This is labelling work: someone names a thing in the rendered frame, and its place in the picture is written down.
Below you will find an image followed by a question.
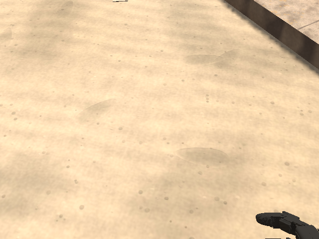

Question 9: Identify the right robot hand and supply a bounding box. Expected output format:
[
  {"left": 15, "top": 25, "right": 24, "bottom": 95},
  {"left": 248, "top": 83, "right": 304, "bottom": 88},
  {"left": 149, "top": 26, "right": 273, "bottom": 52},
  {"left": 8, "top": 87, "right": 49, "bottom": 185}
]
[{"left": 255, "top": 211, "right": 319, "bottom": 239}]

